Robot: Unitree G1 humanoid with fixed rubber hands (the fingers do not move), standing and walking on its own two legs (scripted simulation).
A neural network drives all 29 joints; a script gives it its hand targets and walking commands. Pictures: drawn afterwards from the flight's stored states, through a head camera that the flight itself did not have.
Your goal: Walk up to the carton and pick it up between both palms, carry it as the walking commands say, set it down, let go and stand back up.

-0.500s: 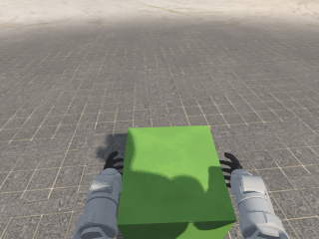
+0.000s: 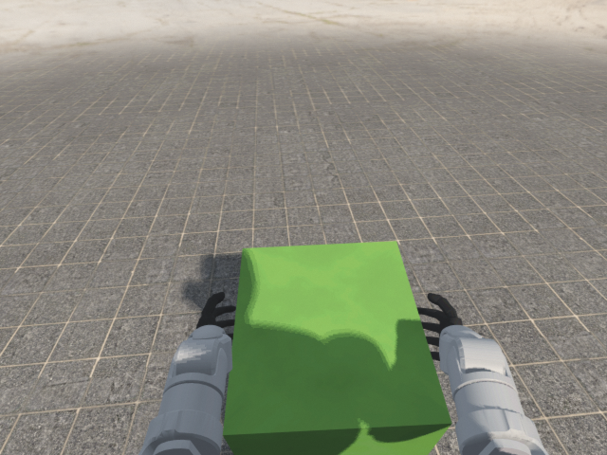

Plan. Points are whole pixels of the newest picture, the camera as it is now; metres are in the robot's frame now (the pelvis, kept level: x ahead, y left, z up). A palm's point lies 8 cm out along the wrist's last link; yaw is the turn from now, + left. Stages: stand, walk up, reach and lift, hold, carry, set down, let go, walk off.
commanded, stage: hold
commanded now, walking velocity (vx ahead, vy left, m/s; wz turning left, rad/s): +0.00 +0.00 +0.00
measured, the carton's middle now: (325, 354) +0.33 +0.00 -0.05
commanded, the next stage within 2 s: carry in 0.46 s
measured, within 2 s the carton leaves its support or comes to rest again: neither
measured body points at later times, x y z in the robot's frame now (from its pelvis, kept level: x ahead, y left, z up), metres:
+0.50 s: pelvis +0.00 +0.00 +0.00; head -0.07 +0.00 +0.44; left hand +0.30 +0.18 +0.03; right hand +0.31 -0.17 +0.03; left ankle +0.03 +0.13 -0.75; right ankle +0.01 -0.13 -0.75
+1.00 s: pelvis -0.04 -0.01 -0.03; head -0.04 -0.01 +0.42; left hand +0.32 +0.14 +0.08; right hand +0.30 -0.21 +0.09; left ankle -0.01 +0.12 -0.73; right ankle +0.01 -0.13 -0.75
